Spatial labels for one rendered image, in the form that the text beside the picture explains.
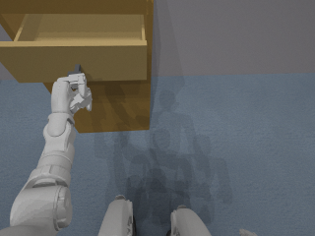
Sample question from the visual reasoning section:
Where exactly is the cabinet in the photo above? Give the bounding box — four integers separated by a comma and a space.
0, 0, 154, 134

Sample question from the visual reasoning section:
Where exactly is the right robot thigh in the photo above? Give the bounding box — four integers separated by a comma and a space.
170, 208, 212, 236

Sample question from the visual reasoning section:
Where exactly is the left robot hand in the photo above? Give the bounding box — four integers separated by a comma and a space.
51, 73, 93, 117

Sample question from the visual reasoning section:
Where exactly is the robot left upper arm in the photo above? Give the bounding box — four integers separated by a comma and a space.
0, 185, 73, 236

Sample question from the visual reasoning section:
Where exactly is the robot thigh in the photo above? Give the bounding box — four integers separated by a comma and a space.
170, 208, 212, 236
97, 199, 133, 236

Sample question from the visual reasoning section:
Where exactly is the handle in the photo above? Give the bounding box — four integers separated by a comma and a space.
67, 64, 82, 89

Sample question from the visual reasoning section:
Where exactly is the drawer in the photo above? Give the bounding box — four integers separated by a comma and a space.
0, 14, 148, 84

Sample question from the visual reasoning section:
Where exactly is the robot left forearm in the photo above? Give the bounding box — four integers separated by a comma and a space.
10, 112, 76, 227

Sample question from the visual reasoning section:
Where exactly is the left robot thigh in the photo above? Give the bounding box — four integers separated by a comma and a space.
97, 199, 133, 236

